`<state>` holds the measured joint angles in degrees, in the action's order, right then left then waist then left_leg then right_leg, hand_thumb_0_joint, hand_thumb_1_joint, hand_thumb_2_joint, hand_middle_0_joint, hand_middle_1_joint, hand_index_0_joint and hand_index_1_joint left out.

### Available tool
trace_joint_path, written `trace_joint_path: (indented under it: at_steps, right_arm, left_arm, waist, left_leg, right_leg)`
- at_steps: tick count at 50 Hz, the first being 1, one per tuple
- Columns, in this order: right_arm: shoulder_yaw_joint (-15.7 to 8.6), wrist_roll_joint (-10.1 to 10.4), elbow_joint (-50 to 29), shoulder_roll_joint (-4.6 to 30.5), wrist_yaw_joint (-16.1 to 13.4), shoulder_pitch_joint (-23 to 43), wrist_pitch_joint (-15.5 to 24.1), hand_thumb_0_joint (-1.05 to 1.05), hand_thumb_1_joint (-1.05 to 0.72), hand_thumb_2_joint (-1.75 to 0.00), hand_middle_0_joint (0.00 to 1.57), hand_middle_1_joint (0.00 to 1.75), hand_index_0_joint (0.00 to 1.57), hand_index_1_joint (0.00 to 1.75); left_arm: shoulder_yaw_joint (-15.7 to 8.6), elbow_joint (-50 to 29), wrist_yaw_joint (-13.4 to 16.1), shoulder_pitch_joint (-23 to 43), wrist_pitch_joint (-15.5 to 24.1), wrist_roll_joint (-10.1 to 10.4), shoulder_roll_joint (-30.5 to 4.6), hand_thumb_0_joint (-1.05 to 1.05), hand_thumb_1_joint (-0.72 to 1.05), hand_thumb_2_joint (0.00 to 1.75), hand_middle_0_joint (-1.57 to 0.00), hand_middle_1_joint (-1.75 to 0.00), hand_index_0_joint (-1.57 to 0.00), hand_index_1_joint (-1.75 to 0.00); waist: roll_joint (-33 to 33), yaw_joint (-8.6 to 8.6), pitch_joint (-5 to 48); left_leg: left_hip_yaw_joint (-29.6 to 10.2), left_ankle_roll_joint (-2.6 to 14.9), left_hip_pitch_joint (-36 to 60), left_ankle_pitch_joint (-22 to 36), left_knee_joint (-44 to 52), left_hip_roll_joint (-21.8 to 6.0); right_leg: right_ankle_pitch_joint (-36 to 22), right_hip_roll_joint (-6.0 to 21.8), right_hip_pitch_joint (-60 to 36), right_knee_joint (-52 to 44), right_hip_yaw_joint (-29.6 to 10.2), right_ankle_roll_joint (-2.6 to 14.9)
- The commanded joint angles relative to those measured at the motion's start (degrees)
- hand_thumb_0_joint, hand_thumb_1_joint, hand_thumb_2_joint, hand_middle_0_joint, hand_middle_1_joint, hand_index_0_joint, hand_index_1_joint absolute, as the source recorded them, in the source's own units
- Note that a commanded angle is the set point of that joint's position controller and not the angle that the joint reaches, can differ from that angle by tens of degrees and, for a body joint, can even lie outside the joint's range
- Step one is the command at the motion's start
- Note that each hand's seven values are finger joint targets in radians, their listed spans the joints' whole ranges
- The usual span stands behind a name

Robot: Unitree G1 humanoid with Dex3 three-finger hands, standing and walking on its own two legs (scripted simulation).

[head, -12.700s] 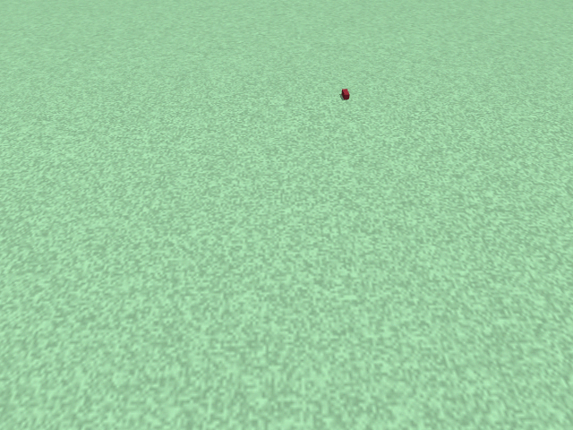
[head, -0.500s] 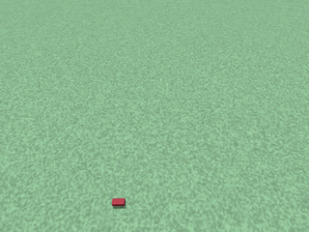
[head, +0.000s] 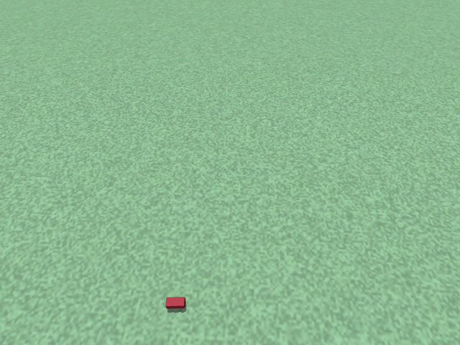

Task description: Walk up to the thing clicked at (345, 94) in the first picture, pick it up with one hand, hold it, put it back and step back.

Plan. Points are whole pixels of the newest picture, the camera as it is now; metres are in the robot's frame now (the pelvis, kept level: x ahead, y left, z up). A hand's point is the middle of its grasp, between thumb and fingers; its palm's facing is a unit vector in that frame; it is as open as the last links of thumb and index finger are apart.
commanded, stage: stand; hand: left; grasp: from above
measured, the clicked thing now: (175, 302) +0.41 +0.23 -0.76
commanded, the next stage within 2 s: rise first in 0.70 s
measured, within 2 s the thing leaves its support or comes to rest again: neither
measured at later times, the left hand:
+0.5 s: hand out of the picture +0.06 +0.26 -0.16, palm faces -0.03 -0.94 -0.35, open 7.4 cm
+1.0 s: hand out of the picture +0.14 +0.25 -0.16, palm faces +0.02 -0.94 -0.34, open 8.1 cm
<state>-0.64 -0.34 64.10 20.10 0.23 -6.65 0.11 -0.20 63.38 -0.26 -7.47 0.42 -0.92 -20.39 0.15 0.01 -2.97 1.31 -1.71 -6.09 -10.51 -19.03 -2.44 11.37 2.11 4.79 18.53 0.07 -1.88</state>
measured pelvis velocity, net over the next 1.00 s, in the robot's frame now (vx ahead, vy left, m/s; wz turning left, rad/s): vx -0.01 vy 0.00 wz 0.01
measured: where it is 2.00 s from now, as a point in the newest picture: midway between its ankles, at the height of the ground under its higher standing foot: outside the picture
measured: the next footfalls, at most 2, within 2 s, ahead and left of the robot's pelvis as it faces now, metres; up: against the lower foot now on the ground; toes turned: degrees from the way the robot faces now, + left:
none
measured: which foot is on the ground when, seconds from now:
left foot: down 0.00-1.00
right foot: down 0.00-1.00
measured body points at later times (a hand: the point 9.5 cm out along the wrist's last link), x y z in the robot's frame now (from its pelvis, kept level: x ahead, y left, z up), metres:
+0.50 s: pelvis +0.00 +0.00 +0.00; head +0.01 +0.00 +0.45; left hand +0.06 +0.31 -0.13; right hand +0.07 -0.30 -0.13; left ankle +0.00 +0.14 -0.75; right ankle -0.01 -0.14 -0.75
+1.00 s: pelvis -0.01 +0.00 -0.02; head +0.04 +0.01 +0.43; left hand +0.14 +0.30 -0.14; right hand +0.09 -0.27 -0.14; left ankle +0.00 +0.14 -0.75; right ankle -0.01 -0.14 -0.75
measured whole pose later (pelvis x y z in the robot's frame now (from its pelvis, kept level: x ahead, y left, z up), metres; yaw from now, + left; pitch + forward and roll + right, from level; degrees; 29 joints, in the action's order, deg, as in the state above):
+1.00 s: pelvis -0.01 +0.00 -0.02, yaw +1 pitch +5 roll +0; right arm -1.5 1.7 48.1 15.8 -1.8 -11.0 2.4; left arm -7.6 62.1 -1.3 2.9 1.3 -4.3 -19.6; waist -0.5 0.8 -1.7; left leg 0.3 -1.6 -21.8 -14.6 -31.7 -2.5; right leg 15.8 2.2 20.3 31.4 0.5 -1.7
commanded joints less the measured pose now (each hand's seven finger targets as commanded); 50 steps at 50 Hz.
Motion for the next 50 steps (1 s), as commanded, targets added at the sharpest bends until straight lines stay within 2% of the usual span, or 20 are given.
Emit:
trace_joint_path:
  at_steps: [1,10,15,20,22,25,31,33,39,40,41,42,43,44,45,46,47,48,49,50]
  right_arm:
    - [-2.03,-0.20,-3.40,12.25,-0.58,1.83,1.51,0.00,-0.90,-0.90,0.20,0.30,0.20,0.30]
    - [-2.03,-0.23,-3.29,12.33,-0.48,1.47,1.36,0.00,-0.90,-0.90,0.20,0.30,0.20,0.30]
    - [-2.14,-0.22,-3.39,12.32,-0.53,1.79,1.38,0.00,-0.90,-0.90,0.20,0.30,0.20,0.30]
    - [-2.01,-0.28,-3.42,12.24,-0.45,1.59,1.36,0.00,-0.90,-0.90,0.20,0.30,0.20,0.30]
    - [-2.06,-0.20,-3.38,12.35,-0.49,1.71,1.37,0.00,-0.90,-0.90,0.20,0.30,0.20,0.30]
    - [-2.01,-0.20,-3.21,12.30,-0.53,1.64,1.28,0.00,-0.90,-0.90,0.20,0.30,0.20,0.30]
    - [-1.92,-0.28,-3.25,12.52,-0.63,1.60,1.50,0.00,-0.90,-0.90,0.20,0.30,0.20,0.30]
    - [-1.85,-0.14,-3.11,12.32,-0.58,1.53,1.45,0.00,-0.90,-0.90,0.20,0.30,0.20,0.30]
    - [-2.11,-0.28,-3.26,12.51,-0.56,1.61,1.46,0.00,-0.90,-0.90,0.20,0.30,0.20,0.30]
    - [-2.08,-0.24,-3.21,12.53,-0.57,1.90,1.44,0.00,-0.92,-0.91,0.20,0.30,0.20,0.30]
    - [0.77,3.74,-18.94,2.45,-1.72,0.74,4.39,0.00,-0.96,-0.92,0.20,0.30,0.20,0.30]
    - [0.18,3.65,-15.98,4.37,-2.35,-1.60,4.23,0.00,-0.90,-0.90,0.20,0.30,0.20,0.30]
    - [-1.05,3.90,-16.08,6.41,-3.02,-4.34,3.53,0.00,-0.88,-0.89,0.20,0.30,0.20,0.30]
    - [-1.73,3.38,-16.77,6.24,-3.05,-4.88,3.27,0.00,-0.88,-0.89,0.20,0.30,0.20,0.30]
    - [-2.31,3.18,-18.60,6.13,-3.06,-5.31,3.40,0.00,-0.88,-0.90,0.20,0.30,0.20,0.30]
    - [-3.27,2.35,-19.65,5.98,-3.13,-6.09,3.72,0.00,-0.90,-0.90,0.20,0.30,0.20,0.30]
    - [-3.90,1.65,-20.05,5.55,-2.93,-7.62,3.94,0.00,-0.89,-0.90,0.20,0.30,0.20,0.30]
    - [-4.35,1.20,-21.42,5.19,-2.50,-8.14,4.15,0.00,-0.89,-0.90,0.20,0.30,0.20,0.30]
    - [-4.60,1.23,-23.18,5.09,-2.35,-7.70,4.36,0.00,-0.89,-0.89,0.20,0.30,0.20,0.30]
    - [-4.68,1.30,-24.68,4.84,-2.29,-7.17,4.49,0.00,-0.88,-0.89,0.20,0.30,0.20,0.30]
  left_arm:
    - [-2.42,-3.29,0.73,1.47,1.12,0.30,-12.34,0.00,0.90,0.90,-0.20,-0.30,-0.20,-0.30]
    - [-2.42,-2.95,0.60,1.36,1.01,0.21,-12.24,0.00,0.90,0.90,-0.20,-0.30,-0.20,-0.30]
    - [-2.38,-3.07,0.68,1.40,1.10,0.29,-12.28,0.00,0.90,0.90,-0.20,-0.30,-0.20,-0.30]
    - [-2.32,-3.12,0.73,1.42,1.23,0.21,-12.27,0.00,0.90,0.90,-0.20,-0.30,-0.20,-0.30]
    - [-2.32,-3.19,0.77,1.79,1.23,0.38,-12.24,0.00,0.90,0.90,-0.20,-0.30,-0.20,-0.30]
    - [-2.21,-2.95,0.76,1.38,1.10,0.31,-12.19,0.00,0.90,0.90,-0.20,-0.30,-0.20,-0.30]
    - [-2.24,-3.06,0.68,1.44,0.97,0.31,-12.07,0.00,0.90,0.90,-0.20,-0.30,-0.20,-0.30]
    - [-2.17,-2.94,0.72,1.66,0.93,0.32,-11.94,0.00,0.90,0.90,-0.20,-0.30,-0.20,-0.30]
    - [-2.23,-3.34,0.74,1.80,1.18,0.30,-12.39,0.00,0.90,0.90,-0.20,-0.30,-0.20,-0.30]
    - [-2.10,-3.25,0.76,1.53,1.13,0.23,-12.08,0.00,0.87,0.90,-0.22,-0.35,-0.22,-0.35]
    - [-2.01,-23.36,1.54,21.63,6.30,3.36,-1.25,0.00,0.79,0.90,-0.28,-0.43,-0.25,-0.43]
    - [-3.60,-19.45,1.99,29.25,5.97,3.00,-5.47,0.00,0.71,0.89,-0.29,-0.47,-0.25,-0.51]
    - [-6.78,-8.48,2.23,16.79,3.69,1.66,-10.56,0.00,0.63,0.87,-0.28,-0.53,-0.25,-0.56]
    - [-7.89,-4.67,1.54,14.88,2.62,0.32,-11.83,0.00,0.55,0.85,-0.28,-0.59,-0.26,-0.61]
    - [-9.14,-5.36,0.74,18.67,2.56,-0.91,-13.87,0.00,0.47,0.85,-0.28,-0.64,-0.26,-0.65]
    - [-10.40,-4.86,0.04,17.23,2.99,-2.19,-14.25,0.00,0.39,0.81,-0.29,-0.70,-0.29,-0.70]
    - [-11.57,-2.71,-0.52,11.17,2.37,-3.84,-13.95,0.00,0.31,0.79,-0.28,-0.76,-0.29,-0.75]
    - [-11.66,-3.15,-1.18,7.68,1.72,-4.78,-12.21,0.00,0.23,0.77,-0.28,-0.79,-0.30,-0.77]
    - [-11.92,-5.30,-1.38,6.44,1.12,-5.79,-12.39,0.00,0.15,0.78,-0.29,-0.79,-0.30,-0.78]
    - [-11.69,-6.48,-1.29,5.99,0.24,-6.32,-11.44,0.00,0.07,0.76,-0.30,-0.79,-0.31,-0.78]
  waist:
    - [-0.34,-0.07,3.86]
    - [-0.25,0.03,2.41]
    - [-0.38,0.07,3.60]
    - [-0.60,0.18,3.65]
    - [-0.20,0.11,4.85]
    - [-0.10,-0.01,3.54]
    - [0.51,-0.14,3.86]
    - [0.18,-0.07,2.99]
    - [-0.55,0.03,4.77]
    - [-0.19,-0.05,4.33]
    - [0.22,7.00,-0.17]
    - [-0.93,4.98,2.25]
    - [-1.01,3.30,2.11]
    - [-3.37,2.79,3.95]
    - [-3.80,2.31,5.92]
    - [-2.59,1.40,10.37]
    - [-0.79,0.41,12.93]
    - [0.37,-0.78,14.61]
    - [1.90,-1.70,16.11]
    - [2.32,-1.51,15.80]
  left_leg:
    - [-4.44,2.47,1.99,9.58,2.70,-5.63]
    - [-4.80,2.56,0.13,5.39,3.58,-5.20]
    - [-4.91,2.43,1.74,8.29,2.84,-5.43]
    - [-4.70,2.58,1.03,7.73,2.47,-5.35]
    - [-4.75,2.59,1.78,10.20,2.10,-5.63]
    - [-4.87,2.54,0.52,8.54,2.63,-5.37]
    - [-4.63,2.53,0.75,9.23,2.56,-5.49]
    - [-5.03,2.41,0.12,8.34,3.15,-5.44]
    - [-4.57,2.42,1.98,10.81,2.00,-5.47]
    - [-4.66,2.47,1.72,10.73,1.96,-5.45]
    - [2.01,2.04,-6.21,0.92,-1.66,2.41]
    - [1.70,2.16,-5.78,-0.39,-2.64,2.54]
    - [2.00,2.05,-7.19,-0.69,-3.42,2.46]
    - [1.63,2.23,-9.41,0.11,-5.77,2.71]
    - [1.40,2.42,-10.47,0.76,-7.54,2.60]
    - [1.55,2.40,-10.52,2.07,-9.56,2.96]
    - [1.59,2.09,-11.59,3.67,-11.23,3.34]
    - [1.52,1.74,-12.64,5.04,-12.58,3.45]
    - [1.53,1.44,-12.79,6.24,-13.22,3.56]
    - [1.56,1.37,-13.26,6.14,-13.31,3.64]
  right_leg:
    - [-9.38,5.74,1.11,-2.46,-3.43,2.74]
    - [-5.58,5.47,1.82,-3.38,-3.50,2.63]
    - [-7.19,5.51,1.92,-2.90,-3.25,2.71]
    - [-8.03,5.83,1.46,-3.04,-3.50,2.50]
    - [-9.79,5.92,0.81,-2.38,-3.37,2.70]
    - [-8.11,5.73,0.84,-2.75,-3.21,2.60]
    - [-8.85,5.88,0.84,-2.17,-3.28,2.66]
    - [-7.07,5.74,1.21,-2.34,-3.14,2.64]
    - [-10.19,5.95,0.89,-2.23,-3.26,2.71]
    - [-10.23,5.85,1.07,-2.44,-3.13,2.60]
    - [-5.09,-1.83,14.47,1.54,0.88,1.74]
    - [-3.08,-1.60,11.62,2.15,1.57,1.63]
    - [-1.45,-2.02,11.58,2.67,2.00,2.01]
    - [-1.49,-2.05,12.60,4.15,2.23,2.05]
    - [-2.31,-1.96,12.99,6.23,2.24,2.14]
    - [-4.03,-1.57,12.70,8.38,1.69,2.08]
    - [-5.20,-1.37,12.81,10.18,1.68,2.29]
    - [-5.76,-1.50,12.74,11.98,1.69,2.60]
    - [-6.25,-1.70,12.35,12.83,1.77,2.73]
    - [-6.09,-1.81,12.81,12.89,1.76,2.69]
